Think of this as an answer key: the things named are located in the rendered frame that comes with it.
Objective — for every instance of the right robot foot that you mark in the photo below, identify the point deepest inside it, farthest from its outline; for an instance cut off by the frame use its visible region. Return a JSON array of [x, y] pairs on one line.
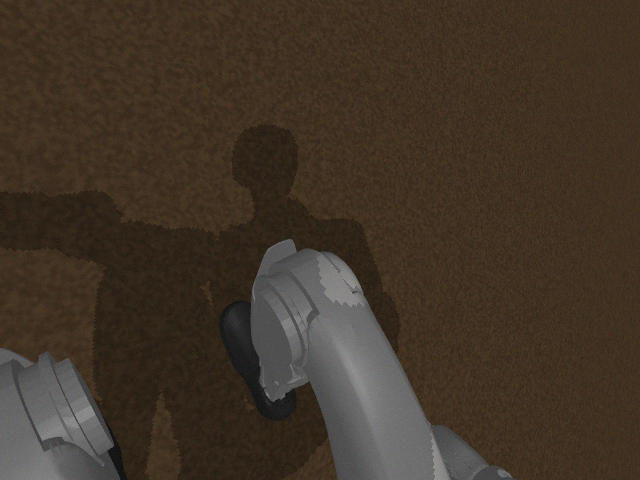
[[235, 329]]

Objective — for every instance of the right robot hand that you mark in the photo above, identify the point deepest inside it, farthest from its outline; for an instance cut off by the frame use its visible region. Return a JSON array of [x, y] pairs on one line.
[[461, 460]]

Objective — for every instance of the left robot foot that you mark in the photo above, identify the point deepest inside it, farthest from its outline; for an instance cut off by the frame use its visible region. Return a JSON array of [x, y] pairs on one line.
[[115, 454]]

